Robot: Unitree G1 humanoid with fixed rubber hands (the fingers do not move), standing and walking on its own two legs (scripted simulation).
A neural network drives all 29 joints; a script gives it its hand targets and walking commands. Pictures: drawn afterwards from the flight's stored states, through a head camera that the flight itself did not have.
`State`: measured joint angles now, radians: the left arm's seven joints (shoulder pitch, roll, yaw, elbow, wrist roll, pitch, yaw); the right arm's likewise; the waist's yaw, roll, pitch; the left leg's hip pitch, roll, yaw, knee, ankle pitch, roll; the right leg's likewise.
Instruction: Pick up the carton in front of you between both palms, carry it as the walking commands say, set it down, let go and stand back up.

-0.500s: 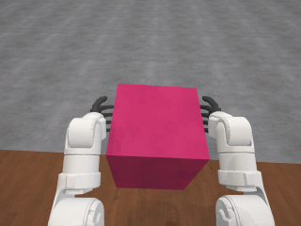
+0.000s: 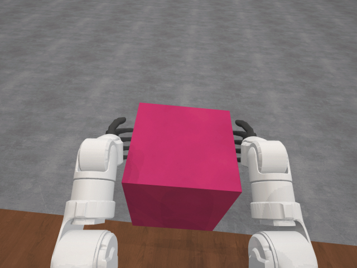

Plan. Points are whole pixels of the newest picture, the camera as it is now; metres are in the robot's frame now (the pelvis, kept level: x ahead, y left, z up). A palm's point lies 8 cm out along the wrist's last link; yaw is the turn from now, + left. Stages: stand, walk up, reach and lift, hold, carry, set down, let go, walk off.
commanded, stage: carry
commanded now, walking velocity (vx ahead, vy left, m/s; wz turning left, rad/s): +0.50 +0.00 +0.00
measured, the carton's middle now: (178, 171) +0.35 +0.02 +0.03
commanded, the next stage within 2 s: none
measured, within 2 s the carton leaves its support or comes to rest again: neither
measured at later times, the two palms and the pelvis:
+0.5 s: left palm (149, 77) +0.66 +0.12 +0.10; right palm (240, 84) +0.65 -0.18 +0.10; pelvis +0.30 -0.01 -0.04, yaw +0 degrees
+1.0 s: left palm (144, 50) +0.96 +0.17 +0.05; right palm (211, 53) +0.96 -0.12 +0.05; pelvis +0.60 +0.01 -0.07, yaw +0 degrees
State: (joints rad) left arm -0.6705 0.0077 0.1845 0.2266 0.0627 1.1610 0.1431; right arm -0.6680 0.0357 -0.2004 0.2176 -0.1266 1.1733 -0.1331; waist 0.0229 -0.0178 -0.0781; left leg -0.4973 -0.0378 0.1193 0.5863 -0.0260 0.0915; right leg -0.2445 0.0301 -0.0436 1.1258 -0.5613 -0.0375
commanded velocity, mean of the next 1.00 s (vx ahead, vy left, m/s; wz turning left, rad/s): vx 0.50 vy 0.00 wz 0.00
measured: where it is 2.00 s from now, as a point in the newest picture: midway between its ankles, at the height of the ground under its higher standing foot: (175, 150)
